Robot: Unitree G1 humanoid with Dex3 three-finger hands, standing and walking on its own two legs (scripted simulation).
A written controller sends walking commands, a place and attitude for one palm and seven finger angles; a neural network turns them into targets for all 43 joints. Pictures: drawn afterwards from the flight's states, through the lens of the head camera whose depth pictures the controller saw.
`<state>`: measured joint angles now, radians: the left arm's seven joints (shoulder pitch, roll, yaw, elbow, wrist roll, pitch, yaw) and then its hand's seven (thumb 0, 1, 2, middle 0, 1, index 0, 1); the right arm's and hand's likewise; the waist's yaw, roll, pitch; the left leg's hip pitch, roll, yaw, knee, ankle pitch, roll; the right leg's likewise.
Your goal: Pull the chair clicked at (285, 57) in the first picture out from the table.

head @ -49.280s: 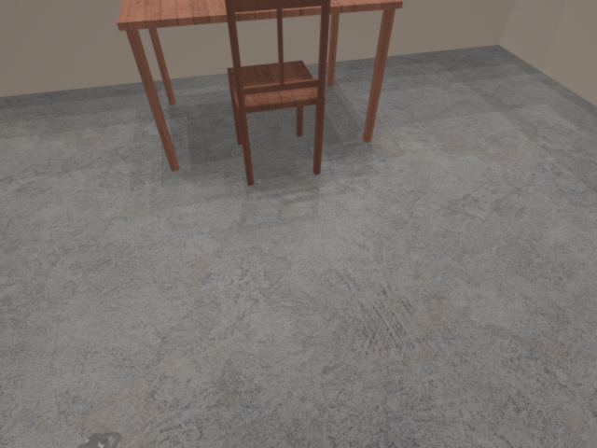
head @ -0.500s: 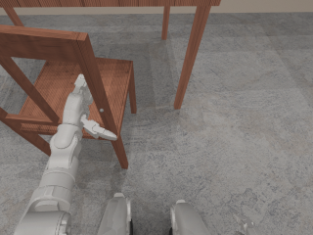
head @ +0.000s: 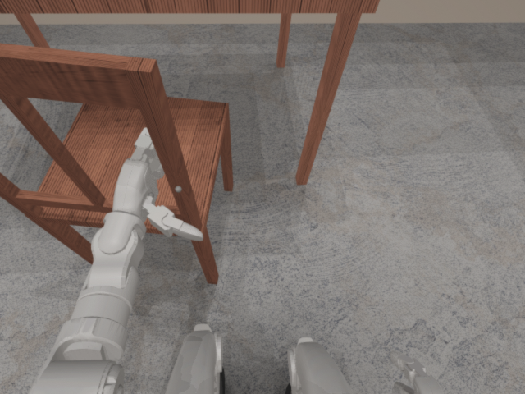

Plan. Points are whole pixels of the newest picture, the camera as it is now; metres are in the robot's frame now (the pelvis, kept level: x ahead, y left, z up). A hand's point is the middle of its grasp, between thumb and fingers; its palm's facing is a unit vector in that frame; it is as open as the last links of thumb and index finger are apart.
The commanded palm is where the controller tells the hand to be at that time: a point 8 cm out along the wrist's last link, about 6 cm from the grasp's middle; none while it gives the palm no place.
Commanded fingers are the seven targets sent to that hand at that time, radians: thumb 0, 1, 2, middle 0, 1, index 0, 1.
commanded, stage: hook a spindle and tug to test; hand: left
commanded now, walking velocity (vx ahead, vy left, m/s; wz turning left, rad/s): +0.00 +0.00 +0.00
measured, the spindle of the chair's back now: (64, 159) +0.47 +0.31 +0.03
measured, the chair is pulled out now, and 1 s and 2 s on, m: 0.13 0.13 0.21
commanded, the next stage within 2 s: step backward, pulling the chair out in 1.30 s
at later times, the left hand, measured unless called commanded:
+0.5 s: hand (180, 184) +0.42 +0.12 +0.04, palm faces -0.13 -0.99 -0.04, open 8.9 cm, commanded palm +0.40 +0.17 +0.04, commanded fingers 0.00 0.68 0.80 -0.50 -1.45 -0.50 -1.45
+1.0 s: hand (180, 187) +0.41 +0.12 +0.04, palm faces -0.13 -0.99 -0.03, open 6.0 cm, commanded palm +0.38 +0.17 +0.04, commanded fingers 0.00 0.90 0.90 -0.50 -1.45 -0.50 -1.45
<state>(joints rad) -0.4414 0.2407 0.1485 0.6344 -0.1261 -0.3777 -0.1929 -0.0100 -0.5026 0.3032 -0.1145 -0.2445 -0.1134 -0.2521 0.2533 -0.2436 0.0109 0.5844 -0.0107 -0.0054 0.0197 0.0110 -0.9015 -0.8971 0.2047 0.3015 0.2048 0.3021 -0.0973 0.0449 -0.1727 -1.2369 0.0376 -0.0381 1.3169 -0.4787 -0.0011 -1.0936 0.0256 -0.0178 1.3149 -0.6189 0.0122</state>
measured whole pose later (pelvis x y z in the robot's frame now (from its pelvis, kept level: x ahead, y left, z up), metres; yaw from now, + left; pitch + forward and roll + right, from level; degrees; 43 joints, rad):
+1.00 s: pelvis +0.01 +0.00 +0.00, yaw -1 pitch +23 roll -2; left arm -0.35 0.23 0.16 0.53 -0.14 -0.35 -0.17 0.02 0.65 0.77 -0.39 -1.41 -0.37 -1.45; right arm 0.26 -0.24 0.01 0.54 -0.01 0.03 0.04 0.01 -0.90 -0.90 0.20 0.30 0.20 0.30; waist -0.10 0.04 -0.18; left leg -1.21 0.05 -0.02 1.30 -0.50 0.00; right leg -1.08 0.03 0.00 1.31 -0.64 0.01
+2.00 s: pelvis -0.02 +0.02 +0.12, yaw -6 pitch +4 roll -2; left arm -0.23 0.19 0.05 0.76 -0.10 -0.22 0.04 0.08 0.64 0.75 -0.26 -0.99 -0.49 -1.45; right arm 0.23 -0.22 0.01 0.57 0.04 0.16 -0.12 0.01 -0.90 -0.90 0.20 0.30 0.20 0.30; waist -0.08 0.01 0.09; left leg -0.49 0.08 0.10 0.62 -0.20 0.02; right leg -0.41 0.03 0.07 0.59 -0.25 0.03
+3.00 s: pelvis -0.05 +0.01 +0.11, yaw -6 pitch +0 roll +0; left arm -0.26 0.17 0.00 0.89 -0.02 -0.30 0.07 0.05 0.56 0.75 -0.32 -1.12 -0.50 -1.45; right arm 0.23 -0.24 0.00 0.67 0.03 0.00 -0.15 0.01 -0.90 -0.90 0.21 0.30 0.21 0.30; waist -0.03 0.03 0.11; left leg -0.46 0.06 0.12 0.58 -0.13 0.02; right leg -0.42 0.01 0.06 0.64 -0.22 0.02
